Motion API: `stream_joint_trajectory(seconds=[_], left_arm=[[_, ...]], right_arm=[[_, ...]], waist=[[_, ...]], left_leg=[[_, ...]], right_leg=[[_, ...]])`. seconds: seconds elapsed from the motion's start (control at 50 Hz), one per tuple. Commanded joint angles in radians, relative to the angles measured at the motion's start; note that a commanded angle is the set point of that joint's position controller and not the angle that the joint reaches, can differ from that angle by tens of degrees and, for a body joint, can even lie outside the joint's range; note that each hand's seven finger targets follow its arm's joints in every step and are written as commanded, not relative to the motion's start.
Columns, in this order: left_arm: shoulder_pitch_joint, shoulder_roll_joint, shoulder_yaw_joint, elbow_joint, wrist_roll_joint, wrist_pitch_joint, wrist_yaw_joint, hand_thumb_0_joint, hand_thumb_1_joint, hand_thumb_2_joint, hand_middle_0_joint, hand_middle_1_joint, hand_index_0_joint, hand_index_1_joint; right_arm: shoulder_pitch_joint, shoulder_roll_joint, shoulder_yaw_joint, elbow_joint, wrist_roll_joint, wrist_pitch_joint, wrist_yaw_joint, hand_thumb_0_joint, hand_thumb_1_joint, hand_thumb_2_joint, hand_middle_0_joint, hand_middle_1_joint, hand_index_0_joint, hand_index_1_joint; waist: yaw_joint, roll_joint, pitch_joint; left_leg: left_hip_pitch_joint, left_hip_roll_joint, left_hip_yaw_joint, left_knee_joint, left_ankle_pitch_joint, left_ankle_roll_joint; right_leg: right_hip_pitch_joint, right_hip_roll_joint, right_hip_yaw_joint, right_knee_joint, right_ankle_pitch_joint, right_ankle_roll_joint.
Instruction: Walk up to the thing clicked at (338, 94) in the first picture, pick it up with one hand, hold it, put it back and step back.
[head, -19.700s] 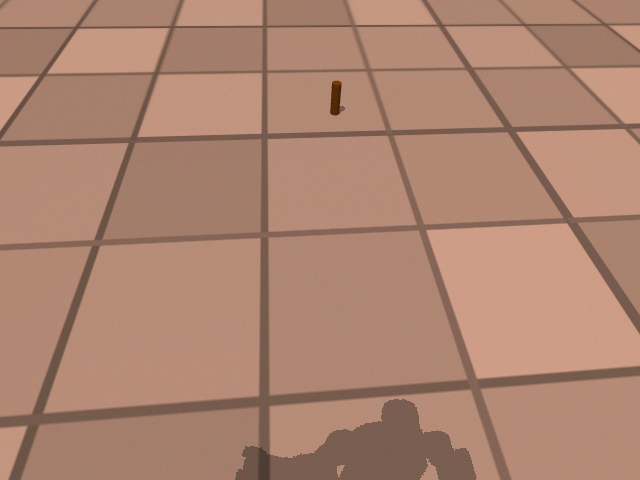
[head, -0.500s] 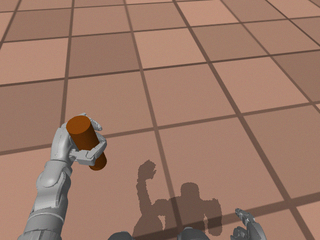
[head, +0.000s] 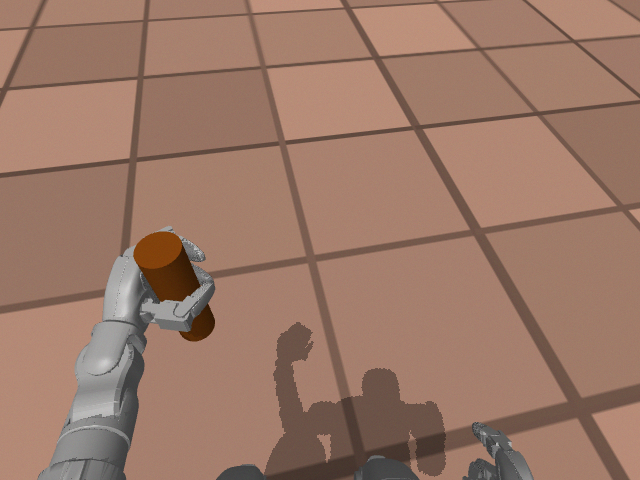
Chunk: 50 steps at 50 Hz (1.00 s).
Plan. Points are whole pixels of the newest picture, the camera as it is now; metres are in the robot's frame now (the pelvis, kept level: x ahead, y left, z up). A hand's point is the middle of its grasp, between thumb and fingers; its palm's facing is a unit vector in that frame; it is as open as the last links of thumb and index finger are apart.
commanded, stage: hold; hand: left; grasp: from the side
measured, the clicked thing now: (180, 292) +0.32 +0.17 +0.03
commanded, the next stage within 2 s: crouch in 1.18 s
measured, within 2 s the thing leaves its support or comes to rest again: neither
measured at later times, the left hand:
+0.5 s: hand (183, 288) +0.32 +0.17 +0.05, palm faces -0.04 -1.00 -0.01, open 7.1 cm
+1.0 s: hand (183, 289) +0.32 +0.16 +0.05, palm faces -0.05 -1.00 -0.02, open 7.1 cm
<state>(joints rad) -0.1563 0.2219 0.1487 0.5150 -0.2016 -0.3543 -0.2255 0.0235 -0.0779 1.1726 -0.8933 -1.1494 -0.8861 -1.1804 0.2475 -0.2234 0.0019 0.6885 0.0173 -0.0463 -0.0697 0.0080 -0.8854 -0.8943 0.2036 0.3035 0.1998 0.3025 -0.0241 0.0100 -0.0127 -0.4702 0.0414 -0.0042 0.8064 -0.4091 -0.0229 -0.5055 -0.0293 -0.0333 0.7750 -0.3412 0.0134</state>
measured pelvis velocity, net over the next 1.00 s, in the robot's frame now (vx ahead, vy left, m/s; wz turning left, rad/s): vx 0.00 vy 0.00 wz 0.00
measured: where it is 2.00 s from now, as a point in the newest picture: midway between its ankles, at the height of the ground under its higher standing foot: outside the picture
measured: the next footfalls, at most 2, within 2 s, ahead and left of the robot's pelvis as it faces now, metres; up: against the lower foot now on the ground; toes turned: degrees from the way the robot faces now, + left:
none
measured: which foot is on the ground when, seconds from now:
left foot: down 0.00-1.00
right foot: down 0.00-1.00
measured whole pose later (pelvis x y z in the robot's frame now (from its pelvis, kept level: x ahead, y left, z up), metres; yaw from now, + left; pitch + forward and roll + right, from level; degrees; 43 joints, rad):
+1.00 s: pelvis +0.00 +0.00 +0.00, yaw +0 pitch +4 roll -1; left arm -0.14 0.22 0.13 0.48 -0.19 -0.35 -0.22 0.02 -0.08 1.17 -0.89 -1.15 -0.89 -1.18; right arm 0.25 -0.22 0.00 0.69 0.02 -0.06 -0.06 0.01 -0.89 -0.90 0.20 0.30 0.20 0.30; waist -0.02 0.01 -0.02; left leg -0.48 0.04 -0.01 0.82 -0.41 -0.02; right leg -0.51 -0.03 -0.04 0.78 -0.34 0.02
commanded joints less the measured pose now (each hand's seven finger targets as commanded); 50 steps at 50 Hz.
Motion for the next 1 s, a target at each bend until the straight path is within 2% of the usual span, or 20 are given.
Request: stream_joint_trajectory(seconds=[0.0, 0.08, 0.14, 0.16, 0.22, 0.28, 0.3, 0.34, 0.4, 0.42, 0.5, 0.54, 0.56, 0.6, 0.66, 0.68, 0.82, 0.88, 0.96, 0.98], left_arm=[[-0.33, 0.156, 0.057, -0.275, -0.028, -0.098, 0.003, 0.0, 0.409, 1.28, -1.293, -1.458, -1.316, -1.444], [-0.307, 0.144, 0.049, -0.28, -0.032, -0.098, 0.002, 0.0, 0.391, 1.27, -1.279, -1.446, -1.302, -1.433], [-0.35, 0.16, 0.072, -0.29, -0.037, -0.102, 0.004, 0.0, 0.408, 1.26, -1.26, -1.429, -1.283, -1.414], [-0.311, 0.131, 0.053, -0.245, -0.038, -0.098, 0.003, 0.0, 0.42, 1.267, -1.272, -1.439, -1.295, -1.424], [-0.303, 0.157, 0.065, -0.281, -0.033, -0.107, -0.004, 0.0, 0.416, 1.265, -1.276, -1.44, -1.3, -1.425], [-0.323, 0.135, 0.032, -0.317, -0.034, -0.109, -0.012, 0.0, 0.435, 1.275, -1.278, -1.445, -1.302, -1.43], [-0.299, 0.14, 0.054, -0.251, -0.036, -0.102, -0.01, 0.0, 0.405, 1.274, -1.274, -1.447, -1.298, -1.432], [-0.359, 0.174, 0.074, -0.321, -0.033, -0.107, -0.003, 0.0, 0.414, 1.26, -1.268, -1.426, -1.289, -1.414], [-0.281, 0.15, 0.076, -0.227, -0.029, -0.091, 0.006, 0.0, 0.397, 1.287, -1.276, -1.449, -1.298, -1.438], [-0.286, 0.125, 0.049, -0.236, -0.031, -0.092, 0.0, 0.0, 0.408, 1.288, -1.279, -1.451, -1.3, -1.439], [-0.363, 0.179, 0.063, -0.349, -0.019, -0.102, 0.005, 0.0, 0.424, 1.265, -1.265, -1.425, -1.285, -1.413], [-0.302, 0.124, 0.043, -0.267, -0.029, -0.086, 0.003, 0.0, 0.408, 1.277, -1.281, -1.449, -1.303, -1.436], [-0.294, 0.141, 0.065, -0.231, -0.032, -0.084, 0.004, 0.0, 0.392, 1.286, -1.285, -1.452, -1.305, -1.443], [-0.358, 0.168, 0.064, -0.333, -0.027, -0.096, 0.009, 0.0, 0.386, 1.262, -1.271, -1.437, -1.292, -1.425], [-0.323, 0.142, 0.045, -0.306, -0.026, -0.089, 0.011, 0.0, 0.39, 1.269, -1.28, -1.444, -1.301, -1.431], [-0.284, 0.127, 0.047, -0.224, -0.028, -0.081, 0.009, 0.0, 0.394, 1.274, -1.267, -1.438, -1.289, -1.426], [-0.355, 0.141, 0.029, -0.342, -0.029, -0.101, -0.001, 0.0, 0.432, 1.275, -1.276, -1.447, -1.299, -1.432], [-0.298, 0.131, 0.036, -0.274, -0.03, -0.087, 0.006, 0.0, 0.407, 1.268, -1.277, -1.44, -1.299, -1.428], [-0.329, 0.141, 0.038, -0.324, -0.023, -0.084, 0.022, 0.0, 0.413, 1.264, -1.269, -1.435, -1.291, -1.422], [-0.287, 0.151, 0.065, -0.277, -0.024, -0.08, 0.024, 0.0, 0.424, 1.261, -1.267, -1.429, -1.289, -1.416]], right_arm=[[-0.037, -0.139, -0.046, -0.123, 0.003, -0.048, -0.005, 0.0, -0.888, -0.897, 0.2, 0.3, 0.2, 0.3], [-0.037, -0.136, -0.042, -0.13, 0.004, -0.046, -0.004, 0.0, -0.889, -0.898, 0.2, 0.3, 0.2, 0.3], [-0.04, -0.134, -0.041, -0.124, 0.003, -0.047, -0.005, 0.0, -0.882, -0.896, 0.2, 0.3, 0.2, 0.3], [-0.034, -0.136, -0.042, -0.12, 0.003, -0.049, -0.005, 0.0, -0.884, -0.896, 0.2, 0.3, 0.2, 0.3], [-0.037, -0.137, -0.044, -0.119, 0.0, -0.053, -0.006, 0.0, -0.883, -0.896, 0.2, 0.3, 0.2, 0.3], [-0.045, -0.137, -0.045, -0.126, 0.001, -0.054, -0.006, 0.0, -0.884, -0.896, 0.2, 0.3, 0.2, 0.3], [-0.04, -0.137, -0.043, -0.118, 0.0, -0.053, -0.005, 0.0, -0.887, -0.897, 0.2, 0.3, 0.2, 0.3], [-0.036, -0.137, -0.045, -0.119, 0.0, -0.055, -0.007, 0.0, -0.884, -0.897, 0.2, 0.3, 0.2, 0.3], [-0.036, -0.137, -0.045, -0.109, 0.002, -0.053, -0.008, 0.0, -0.882, -0.897, 0.2, 0.3, 0.2, 0.3], [-0.038, -0.134, -0.045, -0.111, 0.0, -0.054, -0.006, 0.0, -0.883, -0.897, 0.2, 0.3, 0.2, 0.3], [-0.033, -0.135, -0.049, -0.122, 0.0, -0.05, -0.007, 0.0, -0.884, -0.897, 0.2, 0.3, 0.2, 0.3], [-0.043, -0.134, -0.046, -0.128, 0.002, -0.053, -0.005, 0.0, -0.885, -0.897, 0.2, 0.3, 0.2, 0.3], [-0.043, -0.141, -0.049, -0.119, 0.005, -0.055, -0.004, 0.0, -0.887, -0.899, 0.2, 0.3, 0.2, 0.3], [-0.04, -0.137, -0.048, -0.124, 0.002, -0.054, -0.004, 0.0, -0.889, -0.898, 0.2, 0.3, 0.2, 0.3], [-0.04, -0.137, -0.048, -0.129, 0.005, -0.054, 0.001, 0.0, -0.887, -0.898, 0.2, 0.3, 0.2, 0.3], [-0.04, -0.138, -0.048, -0.126, 0.006, -0.054, 0.003, 0.0, -0.885, -0.897, 0.2, 0.3, 0.2, 0.3], [-0.026, -0.142, -0.052, -0.129, 0.003, -0.062, 0.007, 0.0, -0.884, -0.897, 0.2, 0.3, 0.2, 0.3], [-0.03, -0.137, -0.046, -0.123, 0.003, -0.062, 0.006, 0.0, -0.889, -0.898, 0.2, 0.3, 0.2, 0.3], [-0.035, -0.137, -0.047, -0.131, 0.006, -0.059, 0.004, 0.0, -0.885, -0.897, 0.2, 0.3, 0.2, 0.3], [-0.045, -0.139, -0.047, -0.128, 0.005, -0.061, 0.006, 0.0, -0.882, -0.896, 0.2, 0.3, 0.2, 0.3]], waist=[[0.001, 0.016, -0.29], [0.003, 0.006, -0.289], [0.0, 0.013, -0.275], [-0.009, -0.011, -0.272], [0.002, 0.007, -0.287], [-0.004, 0.004, -0.279], [-0.004, 0.0, -0.267], [-0.001, 0.016, -0.305], [-0.002, -0.012, -0.253], [-0.006, 0.001, -0.266], [0.007, 0.062, -0.327], [-0.004, -0.016, -0.273], [-0.004, -0.022, -0.245], [0.008, 0.03, -0.309], [0.004, 0.021, -0.267], [-0.001, 0.006, -0.249], [0.0, 0.05, -0.324], [-0.002, 0.0, -0.272], [-0.001, 0.034, -0.274], [0.009, 0.003, -0.23]], left_leg=[[0.069, -0.038, 0.008, -0.128, 0.192, 0.024], [0.073, -0.036, 0.004, -0.13, 0.217, 0.022], [0.06, -0.037, 0.007, -0.132, 0.174, 0.024], [0.062, -0.037, 0.007, -0.129, 0.18, 0.026], [0.067, -0.039, 0.011, -0.124, 0.176, 0.027], [0.065, -0.041, 0.01, -0.123, 0.183, 0.026], [0.056, -0.04, 0.009, -0.117, 0.183, 0.027], [0.07, -0.04, 0.013, -0.114, 0.202, 0.026], [0.054, -0.04, 0.014, -0.116, 0.191, 0.029], [0.057, -0.04, 0.012, -0.111, 0.206, 0.027], [0.092, -0.042, 0.01, -0.114, 0.247, 0.021], [0.055, -0.038, 0.007, -0.121, 0.197, 0.028], [0.045, -0.037, 0.006, -0.127, 0.173, 0.029], [0.073, -0.039, 0.009, -0.126, 0.198, 0.023], [0.059, -0.035, 0.002, -0.136, 0.183, 0.022], [0.051, -0.031, -0.001, -0.139, 0.177, 0.021], [0.085, -0.033, -0.001, -0.123, 0.21, 0.018], [0.048, -0.037, 0.004, -0.12, 0.186, 0.024], [0.06, -0.038, 0.004, -0.133, 0.175, 0.022], [0.031, -0.037, 0.002, -0.135, 0.146, 0.025]], right_leg=[[0.153, 0.029, -0.003, -0.103, 0.193, -0.023], [0.164, 0.032, -0.007, -0.1, 0.211, -0.025], [0.146, 0.033, -0.006, -0.11, 0.176, -0.023], [0.15, 0.03, -0.005, -0.106, 0.184, -0.021], [0.15, 0.027, -0.001, -0.106, 0.181, -0.021], [0.152, 0.028, -0.003, -0.109, 0.192, -0.021], [0.137, 0.029, -0.002, -0.105, 0.191, -0.021], [0.166, 0.026, 0.001, -0.107, 0.212, -0.02], [0.141, 0.027, 0.001, -0.111, 0.2, -0.019], [0.143, 0.027, -0.001, -0.106, 0.215, -0.02], [0.172, 0.028, -0.003, -0.096, 0.244, -0.026], [0.158, 0.03, -0.006, -0.11, 0.201, -0.021], [0.138, 0.031, -0.006, -0.112, 0.18, -0.02], [0.173, 0.029, -0.005, -0.106, 0.196, -0.025], [0.151, 0.036, -0.012, -0.104, 0.178, -0.027], [0.134, 0.039, -0.015, -0.103, 0.17, -0.027], [0.149, 0.036, -0.013, -0.091, 0.2, -0.031], [0.15, 0.033, -0.01, -0.105, 0.186, -0.024], [0.146, 0.032, -0.012, -0.109, 0.174, -0.026], [0.134, 0.034, -0.014, -0.113, 0.146, -0.024]])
